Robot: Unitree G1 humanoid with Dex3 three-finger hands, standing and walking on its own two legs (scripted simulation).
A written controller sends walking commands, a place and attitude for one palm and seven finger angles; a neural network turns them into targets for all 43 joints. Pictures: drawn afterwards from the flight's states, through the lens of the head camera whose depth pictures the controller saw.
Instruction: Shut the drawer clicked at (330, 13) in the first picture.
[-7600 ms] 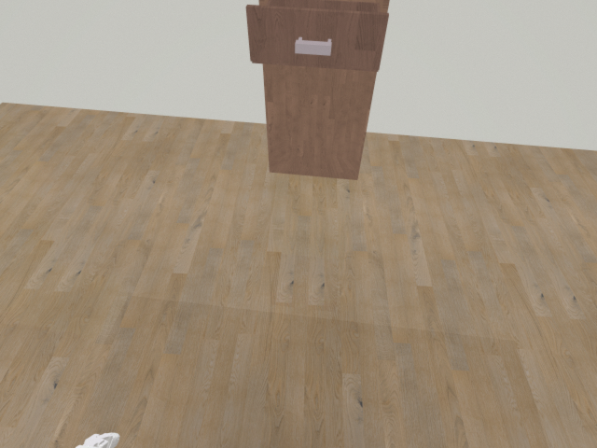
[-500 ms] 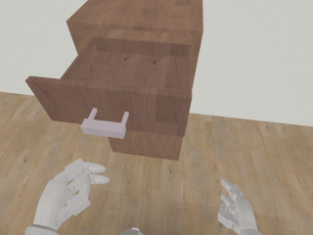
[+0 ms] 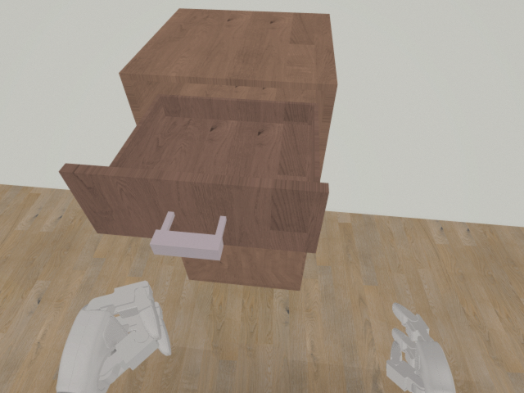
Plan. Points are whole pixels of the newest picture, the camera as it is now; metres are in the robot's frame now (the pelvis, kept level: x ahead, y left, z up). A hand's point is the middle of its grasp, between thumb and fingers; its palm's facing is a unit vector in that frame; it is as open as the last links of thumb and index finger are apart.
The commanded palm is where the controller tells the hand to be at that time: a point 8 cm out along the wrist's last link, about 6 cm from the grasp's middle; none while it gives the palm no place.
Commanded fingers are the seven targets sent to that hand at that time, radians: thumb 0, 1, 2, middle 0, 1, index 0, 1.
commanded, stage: raise the hand and make a fist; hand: left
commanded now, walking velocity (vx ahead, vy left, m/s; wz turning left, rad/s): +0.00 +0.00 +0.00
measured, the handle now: (191, 232) +0.35 +0.14 +0.07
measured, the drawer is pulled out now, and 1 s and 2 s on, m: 0.29 0.29 0.29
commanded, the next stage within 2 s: bring the fist close to the handle in 0.74 s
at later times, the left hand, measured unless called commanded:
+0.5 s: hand (163, 324) +0.17 +0.12 +0.16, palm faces -0.05 -1.00 -0.07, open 3.3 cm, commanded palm +0.12 +0.17 +0.17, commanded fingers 0.00 0.90 0.90 -1.40 -1.60 -1.40 -1.60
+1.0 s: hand (155, 331) +0.16 +0.13 +0.14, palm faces +0.01 -1.00 -0.07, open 3.3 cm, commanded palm +0.13 +0.18 +0.15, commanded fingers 0.00 0.90 0.90 -1.40 -1.60 -1.40 -1.60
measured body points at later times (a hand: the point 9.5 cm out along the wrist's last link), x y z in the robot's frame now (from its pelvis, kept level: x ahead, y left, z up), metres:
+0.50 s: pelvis +0.00 -0.01 +0.01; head -0.02 -0.03 +0.46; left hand +0.16 +0.17 +0.16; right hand +0.20 -0.22 -0.04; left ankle -0.01 +0.09 -0.70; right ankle -0.01 -0.09 -0.70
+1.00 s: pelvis +0.00 -0.03 +0.02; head -0.02 -0.06 +0.47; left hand +0.16 +0.18 +0.15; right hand +0.20 -0.24 -0.04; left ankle -0.01 +0.09 -0.70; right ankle -0.01 -0.09 -0.70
